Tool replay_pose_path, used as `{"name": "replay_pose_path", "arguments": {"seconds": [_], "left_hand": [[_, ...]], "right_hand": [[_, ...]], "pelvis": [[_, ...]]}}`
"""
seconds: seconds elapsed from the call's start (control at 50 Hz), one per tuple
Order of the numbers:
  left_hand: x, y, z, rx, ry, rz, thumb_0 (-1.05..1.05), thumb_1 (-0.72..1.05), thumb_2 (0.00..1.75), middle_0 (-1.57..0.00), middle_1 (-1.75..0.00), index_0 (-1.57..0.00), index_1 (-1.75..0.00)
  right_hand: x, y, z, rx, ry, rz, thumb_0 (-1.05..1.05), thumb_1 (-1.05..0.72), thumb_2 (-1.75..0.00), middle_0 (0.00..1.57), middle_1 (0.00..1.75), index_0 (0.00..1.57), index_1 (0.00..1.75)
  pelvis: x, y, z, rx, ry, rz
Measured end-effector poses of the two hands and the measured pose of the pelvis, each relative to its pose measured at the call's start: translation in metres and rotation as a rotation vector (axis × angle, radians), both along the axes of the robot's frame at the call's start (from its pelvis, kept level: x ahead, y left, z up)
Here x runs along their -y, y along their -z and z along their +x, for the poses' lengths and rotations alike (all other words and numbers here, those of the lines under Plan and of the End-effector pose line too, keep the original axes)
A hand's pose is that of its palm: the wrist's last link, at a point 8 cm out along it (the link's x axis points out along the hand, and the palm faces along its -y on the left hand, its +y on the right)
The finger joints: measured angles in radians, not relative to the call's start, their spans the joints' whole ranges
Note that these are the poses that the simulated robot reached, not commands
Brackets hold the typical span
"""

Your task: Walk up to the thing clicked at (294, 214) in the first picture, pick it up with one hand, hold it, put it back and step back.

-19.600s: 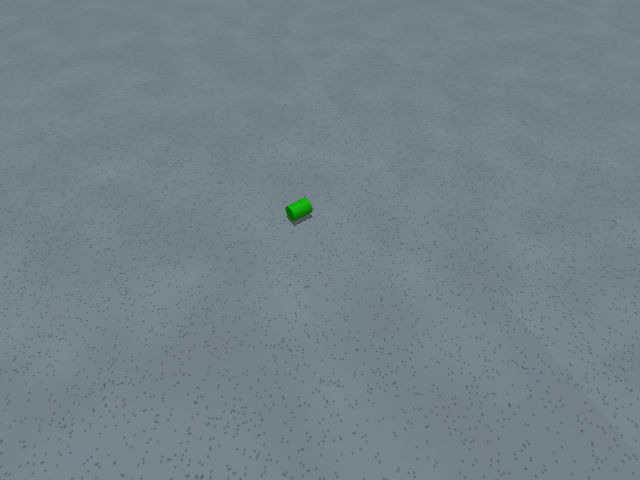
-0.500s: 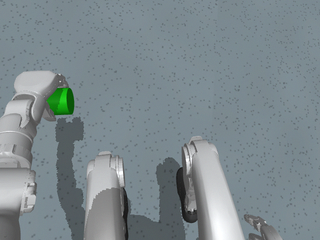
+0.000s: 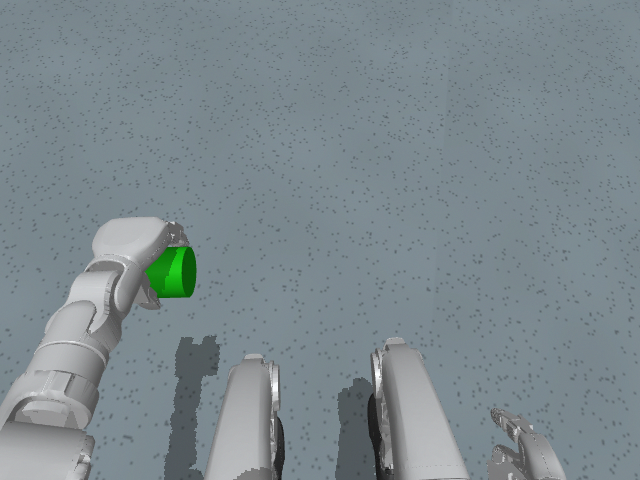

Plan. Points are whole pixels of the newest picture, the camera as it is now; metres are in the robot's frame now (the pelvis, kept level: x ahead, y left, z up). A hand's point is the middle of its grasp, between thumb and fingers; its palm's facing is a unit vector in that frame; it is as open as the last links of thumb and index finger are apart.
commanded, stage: lift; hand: left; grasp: from above
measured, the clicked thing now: (156, 272) +0.40 +0.24 -0.10
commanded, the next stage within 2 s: hold in 0.74 s
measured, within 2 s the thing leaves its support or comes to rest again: neither
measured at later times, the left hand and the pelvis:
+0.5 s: hand (125, 243) +0.37 +0.21 +0.06, palm faces -0.45 -0.04 -0.89, open 9.9 cm; pelvis +0.04 -0.01 +0.14, yaw +0 degrees
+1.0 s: hand (95, 196) +0.39 +0.21 +0.13, palm faces -0.47 -0.03 -0.88, open 9.9 cm; pelvis +0.07 -0.01 +0.19, yaw -1 degrees
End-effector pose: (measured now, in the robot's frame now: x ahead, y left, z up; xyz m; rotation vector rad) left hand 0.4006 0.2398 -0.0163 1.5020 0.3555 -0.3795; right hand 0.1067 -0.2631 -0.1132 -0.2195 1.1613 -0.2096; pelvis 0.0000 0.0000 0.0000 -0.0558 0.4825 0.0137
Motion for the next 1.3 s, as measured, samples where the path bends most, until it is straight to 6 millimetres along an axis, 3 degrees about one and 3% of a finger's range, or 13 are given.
{"name": "replay_pose_path", "arguments": {"seconds": [0.12, 0.24, 0.58, 0.88, 1.3], "left_hand": [[0.011, -0.049, -0.019, -0.015, -0.007, -0.013, 0.00, 0.01, 0.35, -0.86, -0.20, -0.86, -0.24], [0.022, -0.083, -0.029, -0.018, -0.002, -0.021, 0.00, 0.02, 0.34, -0.86, -0.21, -0.86, -0.24], [0.031, -0.153, -0.019, -0.004, -0.044, 0.001, 0.00, 0.03, 0.34, -0.83, -0.25, -0.83, -0.29], [0.030, -0.188, -0.007, -0.022, -0.026, -0.005, 0.00, 0.04, 0.33, -0.81, -0.29, -0.81, -0.32], [0.030, -0.223, 0.000, -0.017, 0.003, 0.003, 0.00, 0.02, 0.34, -0.83, -0.25, -0.83, -0.28]], "right_hand": [[0.000, -0.042, 0.001, 0.041, 0.029, 0.012, 0.01, -0.90, -0.90, 0.20, 0.30, 0.20, 0.30], [0.005, -0.080, 0.001, 0.071, 0.045, -0.001, 0.01, -0.91, -0.90, 0.20, 0.30, 0.20, 0.30], [0.015, -0.150, 0.011, 0.077, 0.083, -0.012, 0.01, -0.91, -0.90, 0.20, 0.30, 0.20, 0.30], [0.007, -0.181, 0.041, 0.104, 0.077, 0.008, 0.01, -0.90, -0.90, 0.20, 0.30, 0.20, 0.30], [0.007, -0.201, 0.072, 0.150, 0.069, 0.023, 0.01, -0.90, -0.90, 0.20, 0.30, 0.20, 0.30]], "pelvis": [[0.005, -0.044, 0.006, 0.073, 0.008, 0.020], [0.009, -0.080, 0.013, 0.129, 0.012, 0.029], [0.011, -0.151, 0.043, 0.248, 0.023, 0.041], [0.007, -0.182, 0.065, 0.305, 0.032, 0.043], [0.006, -0.199, 0.082, 0.356, 0.040, 0.046]]}}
